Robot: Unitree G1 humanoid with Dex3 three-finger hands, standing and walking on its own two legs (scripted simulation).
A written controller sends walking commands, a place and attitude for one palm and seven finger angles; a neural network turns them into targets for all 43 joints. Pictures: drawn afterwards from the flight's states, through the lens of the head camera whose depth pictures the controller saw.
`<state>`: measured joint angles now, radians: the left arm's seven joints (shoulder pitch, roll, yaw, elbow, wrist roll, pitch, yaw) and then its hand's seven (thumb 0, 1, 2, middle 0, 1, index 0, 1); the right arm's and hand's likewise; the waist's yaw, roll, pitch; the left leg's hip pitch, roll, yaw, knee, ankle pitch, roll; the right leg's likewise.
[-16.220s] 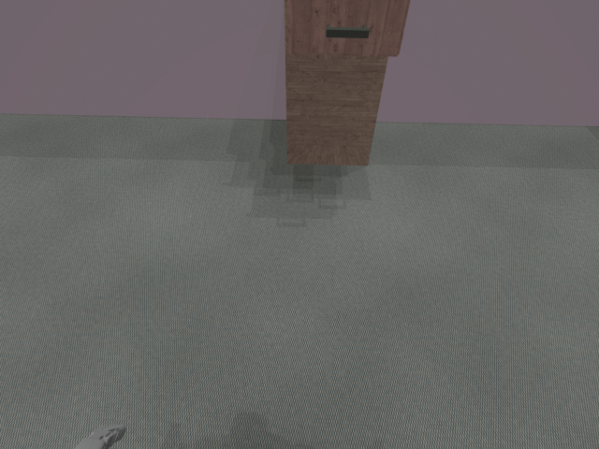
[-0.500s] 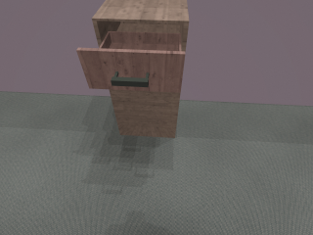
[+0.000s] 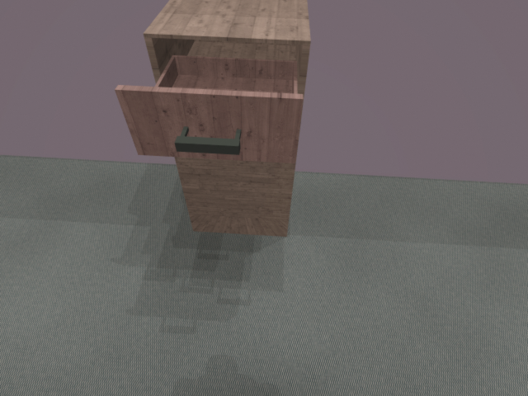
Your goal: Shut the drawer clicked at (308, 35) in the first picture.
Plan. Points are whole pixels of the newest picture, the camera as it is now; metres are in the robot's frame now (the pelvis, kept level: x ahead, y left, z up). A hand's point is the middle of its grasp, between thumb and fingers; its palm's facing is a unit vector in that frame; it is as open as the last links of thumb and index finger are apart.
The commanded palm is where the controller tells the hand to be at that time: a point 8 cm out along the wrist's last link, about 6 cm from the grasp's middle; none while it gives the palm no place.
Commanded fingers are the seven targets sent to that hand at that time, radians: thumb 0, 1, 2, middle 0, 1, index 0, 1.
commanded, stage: come to a stop and stand still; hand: left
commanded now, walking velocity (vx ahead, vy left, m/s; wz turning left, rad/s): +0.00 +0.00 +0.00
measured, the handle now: (210, 138) +0.62 +0.16 +0.03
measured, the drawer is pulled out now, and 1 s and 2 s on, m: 0.28 0.28 0.28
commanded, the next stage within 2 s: look again from close up in 0.28 s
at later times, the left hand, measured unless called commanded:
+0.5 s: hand out of the picture -0.02 +0.18 -0.18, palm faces -0.02 -0.98 -0.20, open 16.4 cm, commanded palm none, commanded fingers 0.00 -0.50 0.30 -0.15 -0.30 -0.15 -0.30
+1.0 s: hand out of the picture -0.02 +0.18 -0.17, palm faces -0.02 -0.98 -0.19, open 16.4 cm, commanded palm none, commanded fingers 0.00 -0.50 0.30 -0.15 -0.30 -0.15 -0.30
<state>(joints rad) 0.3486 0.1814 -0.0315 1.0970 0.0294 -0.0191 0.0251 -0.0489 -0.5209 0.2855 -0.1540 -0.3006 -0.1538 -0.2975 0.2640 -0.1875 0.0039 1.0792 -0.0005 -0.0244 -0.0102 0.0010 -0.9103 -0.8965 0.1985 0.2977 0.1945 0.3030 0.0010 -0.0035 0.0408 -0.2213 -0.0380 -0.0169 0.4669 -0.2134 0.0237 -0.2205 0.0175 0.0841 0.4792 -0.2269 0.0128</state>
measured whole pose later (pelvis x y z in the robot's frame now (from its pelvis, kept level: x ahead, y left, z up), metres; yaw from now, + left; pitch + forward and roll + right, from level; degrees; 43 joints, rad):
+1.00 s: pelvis +0.02 +0.00 +0.00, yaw +0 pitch -1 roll +0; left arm 0.33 0.18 -0.03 1.13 0.03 -0.01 0.03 -0.05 -0.51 0.29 -0.15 -0.30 -0.15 -0.30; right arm 0.23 -0.16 0.01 1.13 0.00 -0.03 -0.02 0.00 -0.91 -0.90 0.20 0.30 0.20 0.30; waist 0.01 -0.02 0.05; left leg -0.19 -0.04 -0.02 0.43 -0.22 0.03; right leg -0.19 0.01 0.08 0.45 -0.23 0.01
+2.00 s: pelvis +0.30 -0.02 -0.02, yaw +0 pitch -1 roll +0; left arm 0.31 0.21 0.04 1.08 0.03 -0.06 0.03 -0.09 -0.56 0.26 -0.15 -0.30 -0.15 -0.30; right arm 0.41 -0.10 -0.02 1.19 0.00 -0.02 -0.02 0.00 -0.91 -0.90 0.20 0.30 0.20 0.30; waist 0.01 -0.01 0.14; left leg -0.28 0.03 0.03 1.24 -0.48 0.04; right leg -0.37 0.03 -0.17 0.62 -0.23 -0.12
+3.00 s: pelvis +0.25 -0.04 -0.01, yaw +0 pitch -4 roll +0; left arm 0.38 0.11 0.00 1.11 0.02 0.01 0.04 -0.01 -0.48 0.30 -0.15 -0.30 -0.15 -0.30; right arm 0.29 -0.18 -0.04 1.16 -0.01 0.04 -0.02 -0.01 -0.92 -0.90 0.20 0.30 0.19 0.30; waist -0.01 0.00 0.02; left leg -0.31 0.06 0.03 0.46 -0.09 -0.03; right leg -0.02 0.02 -0.07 0.48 -0.40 -0.03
